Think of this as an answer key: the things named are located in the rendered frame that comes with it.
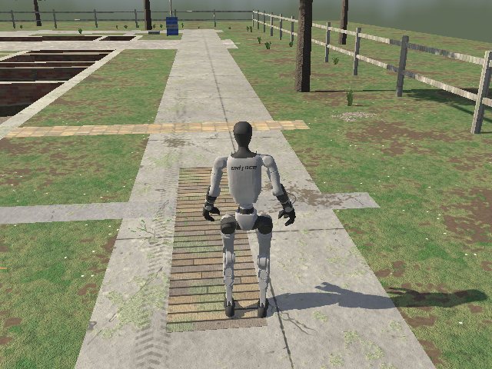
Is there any robot right upper arm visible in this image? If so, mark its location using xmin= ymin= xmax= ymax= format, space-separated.
xmin=260 ymin=154 xmax=284 ymax=196

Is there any robot thigh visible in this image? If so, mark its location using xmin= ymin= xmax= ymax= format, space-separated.
xmin=221 ymin=214 xmax=236 ymax=266
xmin=257 ymin=214 xmax=273 ymax=269

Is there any robot left upper arm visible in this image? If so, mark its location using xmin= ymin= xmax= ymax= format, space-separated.
xmin=208 ymin=155 xmax=228 ymax=197

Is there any robot left forearm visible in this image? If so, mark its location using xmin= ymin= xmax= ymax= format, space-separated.
xmin=204 ymin=186 xmax=217 ymax=211

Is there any robot right forearm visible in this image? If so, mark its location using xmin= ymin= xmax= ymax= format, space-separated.
xmin=276 ymin=184 xmax=293 ymax=212

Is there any left robot hand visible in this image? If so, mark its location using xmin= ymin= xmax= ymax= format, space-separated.
xmin=203 ymin=207 xmax=220 ymax=221

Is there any right robot hand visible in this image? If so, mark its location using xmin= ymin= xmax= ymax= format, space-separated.
xmin=278 ymin=208 xmax=296 ymax=226

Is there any left robot thigh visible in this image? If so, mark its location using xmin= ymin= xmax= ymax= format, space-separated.
xmin=221 ymin=214 xmax=236 ymax=266

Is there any right robot thigh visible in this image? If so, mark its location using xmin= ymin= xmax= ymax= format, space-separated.
xmin=257 ymin=214 xmax=273 ymax=269

